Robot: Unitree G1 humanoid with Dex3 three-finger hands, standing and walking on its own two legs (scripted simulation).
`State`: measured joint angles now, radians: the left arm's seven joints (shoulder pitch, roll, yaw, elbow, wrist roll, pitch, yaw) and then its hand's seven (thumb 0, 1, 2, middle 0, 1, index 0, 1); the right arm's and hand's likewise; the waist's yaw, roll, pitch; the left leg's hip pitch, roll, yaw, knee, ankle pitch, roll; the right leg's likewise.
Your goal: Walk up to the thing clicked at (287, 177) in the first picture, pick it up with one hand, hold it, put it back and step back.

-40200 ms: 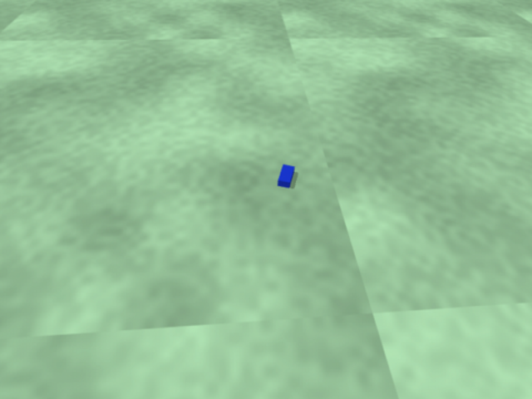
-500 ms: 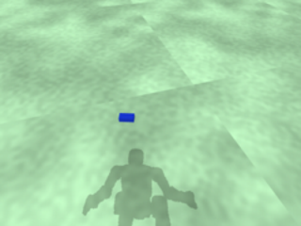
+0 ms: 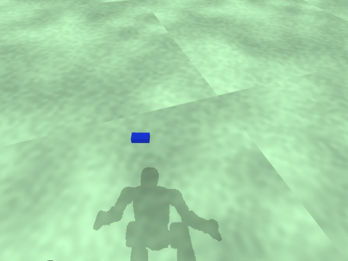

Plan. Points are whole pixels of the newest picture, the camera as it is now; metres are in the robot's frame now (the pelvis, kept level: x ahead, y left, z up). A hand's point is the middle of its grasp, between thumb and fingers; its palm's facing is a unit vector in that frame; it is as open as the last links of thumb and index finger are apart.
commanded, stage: step back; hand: left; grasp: from above
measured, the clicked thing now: (140, 137) +1.04 +0.24 -0.74
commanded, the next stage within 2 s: stand in 0.22 s
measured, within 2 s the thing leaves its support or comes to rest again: neither
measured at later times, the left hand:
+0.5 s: hand out of the picture +0.09 +0.24 -0.13, palm faces -0.03 -0.94 -0.33, open 7.4 cm
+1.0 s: hand out of the picture +0.02 +0.24 -0.14, palm faces -0.03 -0.93 -0.36, open 7.4 cm
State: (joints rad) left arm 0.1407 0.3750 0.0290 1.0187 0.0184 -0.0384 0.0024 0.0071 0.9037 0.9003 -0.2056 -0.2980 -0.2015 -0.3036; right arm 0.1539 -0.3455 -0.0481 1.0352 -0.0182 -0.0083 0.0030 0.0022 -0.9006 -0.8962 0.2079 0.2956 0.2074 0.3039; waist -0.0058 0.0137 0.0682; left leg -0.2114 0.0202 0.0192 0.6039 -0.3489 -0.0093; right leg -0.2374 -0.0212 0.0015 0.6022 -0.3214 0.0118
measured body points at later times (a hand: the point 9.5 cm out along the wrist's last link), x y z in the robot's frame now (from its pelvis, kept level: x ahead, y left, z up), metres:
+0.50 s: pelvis -0.01 +0.00 +0.02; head -0.01 +0.00 +0.47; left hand +0.10 +0.29 -0.11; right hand +0.09 -0.30 -0.11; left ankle -0.01 +0.12 -0.73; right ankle +0.00 -0.13 -0.73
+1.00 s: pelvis -0.03 -0.01 +0.02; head -0.03 -0.02 +0.47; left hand +0.02 +0.29 -0.11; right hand +0.02 -0.31 -0.12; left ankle -0.01 +0.12 -0.73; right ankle +0.00 -0.13 -0.73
